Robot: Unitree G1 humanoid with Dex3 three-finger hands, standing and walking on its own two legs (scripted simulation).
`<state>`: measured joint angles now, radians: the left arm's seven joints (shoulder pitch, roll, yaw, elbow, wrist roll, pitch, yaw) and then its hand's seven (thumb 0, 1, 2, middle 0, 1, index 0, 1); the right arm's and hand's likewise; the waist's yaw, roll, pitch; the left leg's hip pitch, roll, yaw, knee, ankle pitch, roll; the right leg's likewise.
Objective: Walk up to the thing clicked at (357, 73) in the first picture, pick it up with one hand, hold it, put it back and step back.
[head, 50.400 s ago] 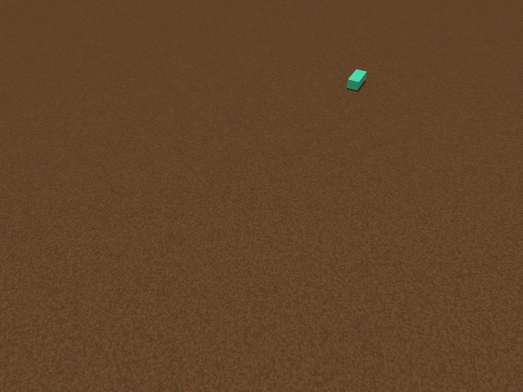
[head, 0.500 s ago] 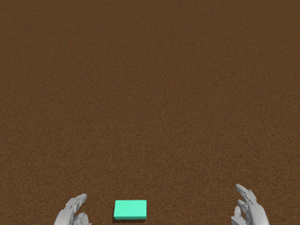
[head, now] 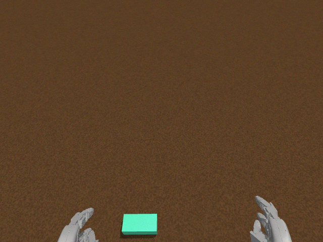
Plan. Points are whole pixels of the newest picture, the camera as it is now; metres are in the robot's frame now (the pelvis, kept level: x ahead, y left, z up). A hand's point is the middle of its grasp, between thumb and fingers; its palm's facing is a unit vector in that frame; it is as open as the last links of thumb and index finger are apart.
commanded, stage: home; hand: left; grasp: from above
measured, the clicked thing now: (140, 224) +0.36 +0.15 -0.68
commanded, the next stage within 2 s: stand in 0.84 s
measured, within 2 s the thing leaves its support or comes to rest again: neither
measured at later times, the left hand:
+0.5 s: hand out of the picture +0.17 +0.18 -0.05, palm faces +0.04 -0.98 -0.21, open 7.4 cm
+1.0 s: hand out of the picture +0.17 +0.19 -0.06, palm faces +0.01 -0.96 -0.27, open 7.4 cm
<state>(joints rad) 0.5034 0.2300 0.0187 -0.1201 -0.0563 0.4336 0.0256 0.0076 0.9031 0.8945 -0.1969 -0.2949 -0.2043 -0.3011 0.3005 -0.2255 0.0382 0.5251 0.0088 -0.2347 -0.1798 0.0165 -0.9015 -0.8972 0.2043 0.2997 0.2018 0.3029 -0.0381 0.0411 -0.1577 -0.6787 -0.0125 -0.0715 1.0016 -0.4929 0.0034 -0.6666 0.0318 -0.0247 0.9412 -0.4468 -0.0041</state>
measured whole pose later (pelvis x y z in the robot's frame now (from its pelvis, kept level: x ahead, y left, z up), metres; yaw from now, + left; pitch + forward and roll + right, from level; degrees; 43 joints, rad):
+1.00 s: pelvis +0.00 +0.01 +0.01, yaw +0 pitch +6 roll -1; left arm 0.38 0.25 0.00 0.10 0.01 0.27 0.03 0.01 0.90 0.89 -0.20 -0.29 -0.21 -0.30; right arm 0.24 -0.23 0.02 0.62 -0.07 -0.16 -0.12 0.01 -0.90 -0.90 0.20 0.30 0.20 0.30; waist 0.00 0.01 -0.07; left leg -0.59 -0.03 -0.05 0.96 -0.48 0.02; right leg -0.59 0.02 0.00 0.92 -0.44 0.00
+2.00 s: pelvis +0.01 +0.00 +0.07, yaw +1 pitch -4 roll +0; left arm 0.12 0.29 0.04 1.16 0.02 0.00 0.03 0.00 0.90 0.89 -0.20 -0.30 -0.21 -0.30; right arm 0.15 -0.31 -0.02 1.12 -0.03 0.00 -0.03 0.01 -0.90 -0.90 0.20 0.30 0.20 0.30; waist 0.01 0.01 0.07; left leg -0.09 -0.03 -0.07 0.35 -0.19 0.01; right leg -0.09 0.00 -0.01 0.34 -0.18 0.00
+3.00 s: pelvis +0.02 -0.01 +0.07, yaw +1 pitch -3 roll +0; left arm 0.10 0.31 0.03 1.15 0.01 0.00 0.01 0.00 0.90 0.89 -0.20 -0.30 -0.21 -0.30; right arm 0.12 -0.33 0.00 1.13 -0.02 -0.01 -0.01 0.01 -0.90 -0.90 0.20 0.30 0.20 0.30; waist 0.00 0.01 0.06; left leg -0.07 -0.02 -0.06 0.31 -0.19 0.00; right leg -0.09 0.01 0.00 0.31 -0.18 -0.01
